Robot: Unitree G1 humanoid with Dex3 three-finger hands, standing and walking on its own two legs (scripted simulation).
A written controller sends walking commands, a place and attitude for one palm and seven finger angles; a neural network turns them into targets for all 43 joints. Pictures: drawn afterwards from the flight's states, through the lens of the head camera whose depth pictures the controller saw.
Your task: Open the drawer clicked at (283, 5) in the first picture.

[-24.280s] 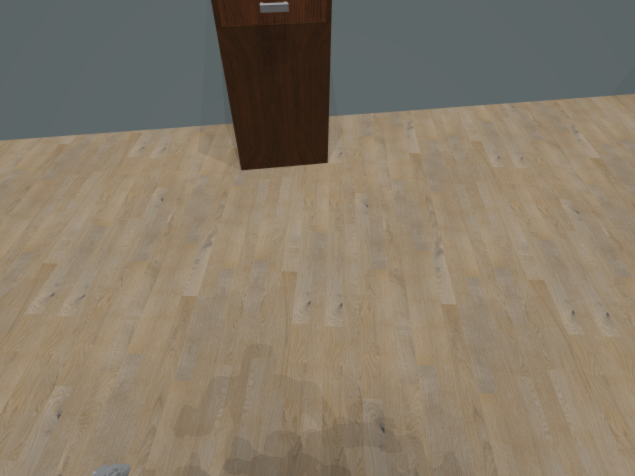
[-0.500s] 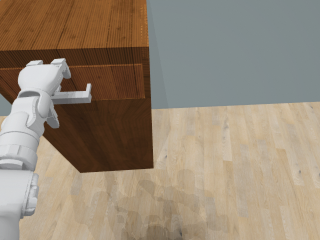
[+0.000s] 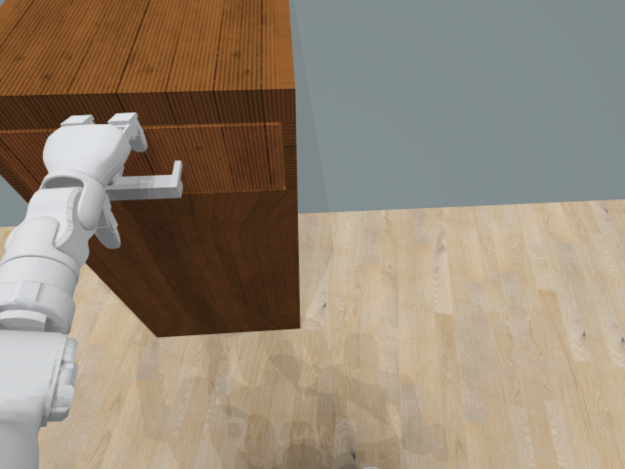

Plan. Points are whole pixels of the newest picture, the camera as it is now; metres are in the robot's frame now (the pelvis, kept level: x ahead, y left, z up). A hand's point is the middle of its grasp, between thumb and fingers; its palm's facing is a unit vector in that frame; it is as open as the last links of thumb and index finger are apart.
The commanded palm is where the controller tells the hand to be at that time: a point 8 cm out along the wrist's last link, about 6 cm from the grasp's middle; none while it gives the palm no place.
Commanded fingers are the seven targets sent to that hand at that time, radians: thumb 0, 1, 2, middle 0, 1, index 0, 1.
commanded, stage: re-aim the fingers above the handle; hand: left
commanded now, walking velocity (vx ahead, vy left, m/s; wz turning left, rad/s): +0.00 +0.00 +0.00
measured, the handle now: (146, 177) +0.53 +0.25 +0.03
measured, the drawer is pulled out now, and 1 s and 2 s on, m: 0.00 0.00 0.00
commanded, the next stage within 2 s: lower the fingers behind the handle in 1.26 s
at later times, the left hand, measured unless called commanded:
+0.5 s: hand (128, 179) +0.47 +0.24 +0.09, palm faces +0.01 +0.00 -1.00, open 13.8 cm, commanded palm +0.45 +0.25 +0.14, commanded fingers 0.00 -0.50 0.30 -0.30 -1.20 -0.30 -1.20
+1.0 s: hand (124, 176) +0.48 +0.25 +0.08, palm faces -0.03 +0.00 -1.00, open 13.7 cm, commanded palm +0.46 +0.25 +0.14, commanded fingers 0.00 -0.50 0.30 -0.30 -1.20 -0.30 -1.20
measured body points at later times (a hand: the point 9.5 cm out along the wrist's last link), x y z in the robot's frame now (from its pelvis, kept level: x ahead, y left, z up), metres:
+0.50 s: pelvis -0.01 +0.00 +0.00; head +0.06 -0.01 +0.45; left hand +0.46 +0.24 +0.14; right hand +0.03 -0.28 -0.13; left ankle -0.02 +0.09 -0.71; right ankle +0.00 -0.12 -0.71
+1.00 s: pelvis +0.00 -0.01 +0.00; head +0.08 -0.01 +0.44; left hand +0.48 +0.25 +0.13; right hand +0.02 -0.29 -0.13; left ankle -0.02 +0.09 -0.71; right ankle +0.00 -0.12 -0.71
